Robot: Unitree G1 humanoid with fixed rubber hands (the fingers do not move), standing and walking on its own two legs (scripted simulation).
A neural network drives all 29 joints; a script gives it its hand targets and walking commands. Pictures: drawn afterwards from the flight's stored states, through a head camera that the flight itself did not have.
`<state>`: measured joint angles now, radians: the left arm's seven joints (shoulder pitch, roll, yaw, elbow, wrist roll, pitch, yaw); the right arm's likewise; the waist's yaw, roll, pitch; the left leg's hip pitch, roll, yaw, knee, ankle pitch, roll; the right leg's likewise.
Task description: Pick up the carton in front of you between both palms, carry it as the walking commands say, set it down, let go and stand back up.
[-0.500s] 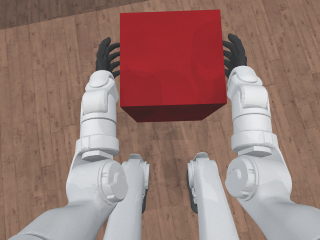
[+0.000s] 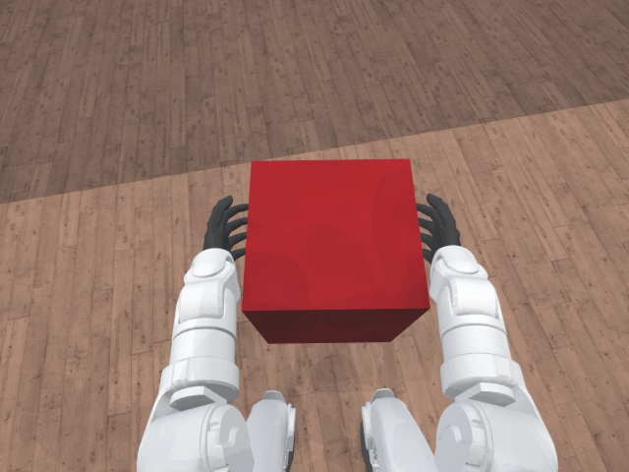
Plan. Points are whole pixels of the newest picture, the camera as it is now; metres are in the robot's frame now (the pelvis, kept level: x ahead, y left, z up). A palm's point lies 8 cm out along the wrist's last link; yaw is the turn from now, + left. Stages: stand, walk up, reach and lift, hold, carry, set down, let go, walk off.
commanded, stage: reach and lift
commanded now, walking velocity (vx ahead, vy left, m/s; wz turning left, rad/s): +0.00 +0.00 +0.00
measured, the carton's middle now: (329, 263) +0.40 +0.00 -0.09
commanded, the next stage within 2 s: hold in 1.50 s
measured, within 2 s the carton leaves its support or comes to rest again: neither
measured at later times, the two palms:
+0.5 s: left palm (176, 240) +0.34 +0.15 +0.12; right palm (492, 241) +0.33 -0.15 +0.12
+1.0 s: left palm (173, 236) +0.33 +0.15 +0.13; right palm (500, 235) +0.33 -0.15 +0.13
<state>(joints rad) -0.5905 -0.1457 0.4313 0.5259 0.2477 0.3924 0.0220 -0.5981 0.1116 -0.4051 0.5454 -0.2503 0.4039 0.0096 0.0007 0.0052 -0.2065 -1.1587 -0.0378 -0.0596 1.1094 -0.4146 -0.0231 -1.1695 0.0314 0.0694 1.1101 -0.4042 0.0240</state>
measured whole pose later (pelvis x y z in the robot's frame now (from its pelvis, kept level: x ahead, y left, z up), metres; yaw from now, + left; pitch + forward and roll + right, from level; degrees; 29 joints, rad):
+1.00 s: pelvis +0.03 +0.00 +0.10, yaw +0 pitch -5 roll +0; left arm -0.33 -0.17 0.30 0.35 0.31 0.62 -0.03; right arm -0.32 0.17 -0.29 0.34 -0.31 0.63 0.03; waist 0.00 0.00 0.03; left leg -0.13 -0.01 -0.07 0.41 -0.21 -0.01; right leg -0.14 0.01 0.07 0.42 -0.20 0.01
